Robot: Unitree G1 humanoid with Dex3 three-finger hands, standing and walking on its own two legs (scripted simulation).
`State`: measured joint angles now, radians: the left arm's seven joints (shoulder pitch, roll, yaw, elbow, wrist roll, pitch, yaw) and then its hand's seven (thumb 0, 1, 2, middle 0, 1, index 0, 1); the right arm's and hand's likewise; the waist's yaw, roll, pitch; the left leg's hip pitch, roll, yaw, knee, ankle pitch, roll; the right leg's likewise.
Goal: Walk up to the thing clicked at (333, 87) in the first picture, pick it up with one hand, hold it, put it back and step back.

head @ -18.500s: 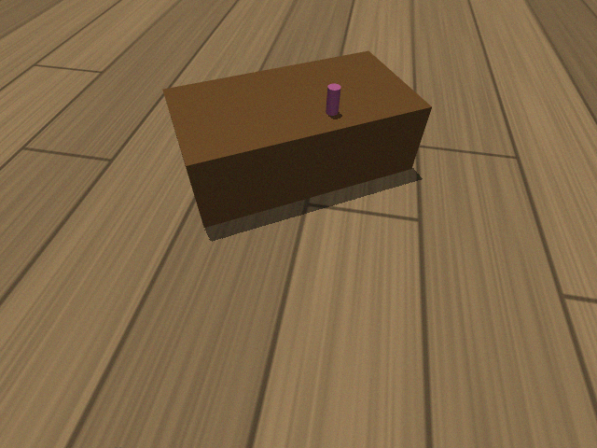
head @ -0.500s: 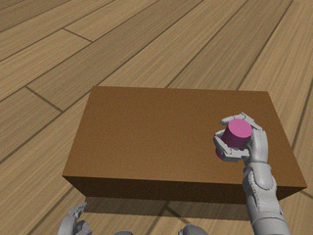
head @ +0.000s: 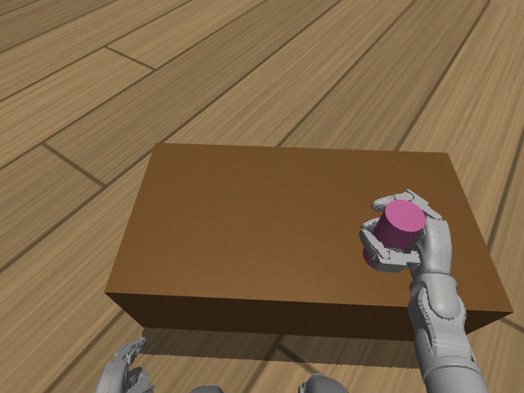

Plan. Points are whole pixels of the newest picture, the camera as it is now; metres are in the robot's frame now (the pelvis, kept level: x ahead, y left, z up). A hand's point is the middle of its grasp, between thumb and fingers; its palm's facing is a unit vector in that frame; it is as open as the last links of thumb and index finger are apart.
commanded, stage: hold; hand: right
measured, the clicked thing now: (390, 237) +0.33 -0.18 +0.05
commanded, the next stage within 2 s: crouch in 1.34 s
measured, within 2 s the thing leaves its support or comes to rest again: neither
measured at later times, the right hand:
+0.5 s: hand (386, 234) +0.33 -0.17 +0.05, palm faces +0.13 +0.99 +0.00, open 7.4 cm
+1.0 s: hand (385, 238) +0.32 -0.17 +0.05, palm faces +0.13 +0.99 +0.00, open 7.4 cm
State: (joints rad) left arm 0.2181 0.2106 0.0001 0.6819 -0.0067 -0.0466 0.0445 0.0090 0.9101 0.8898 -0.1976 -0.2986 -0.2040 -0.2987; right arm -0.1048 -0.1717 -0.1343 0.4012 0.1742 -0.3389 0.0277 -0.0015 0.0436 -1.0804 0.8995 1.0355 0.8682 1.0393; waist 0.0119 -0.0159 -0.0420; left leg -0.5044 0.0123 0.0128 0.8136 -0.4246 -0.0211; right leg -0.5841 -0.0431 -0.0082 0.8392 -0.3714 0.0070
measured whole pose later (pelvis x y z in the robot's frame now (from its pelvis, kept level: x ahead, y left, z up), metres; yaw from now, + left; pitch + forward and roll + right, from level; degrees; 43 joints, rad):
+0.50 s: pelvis +0.00 +0.00 +0.00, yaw +0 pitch +7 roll +1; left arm 0.22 0.21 0.00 0.68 0.00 -0.05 0.05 0.01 0.91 0.89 -0.20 -0.30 -0.20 -0.30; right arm -0.11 -0.18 -0.13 0.39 0.17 -0.34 0.02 0.00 0.04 -1.08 0.90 1.03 0.87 1.04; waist 0.01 -0.01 -0.04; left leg -0.50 0.01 0.01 0.81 -0.42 -0.02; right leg -0.58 -0.04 -0.01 0.84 -0.37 0.01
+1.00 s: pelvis +0.00 +0.00 +0.00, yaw +0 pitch +6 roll +1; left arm 0.22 0.21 0.00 0.68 0.00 -0.05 0.05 0.01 0.91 0.90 -0.20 -0.30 -0.20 -0.30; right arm -0.09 -0.17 -0.13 0.39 0.17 -0.35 0.02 0.00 0.04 -1.08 0.90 1.03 0.87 1.04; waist 0.01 -0.02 -0.04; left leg -0.51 0.01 0.01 0.82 -0.42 -0.02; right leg -0.58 -0.04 -0.01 0.84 -0.37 0.01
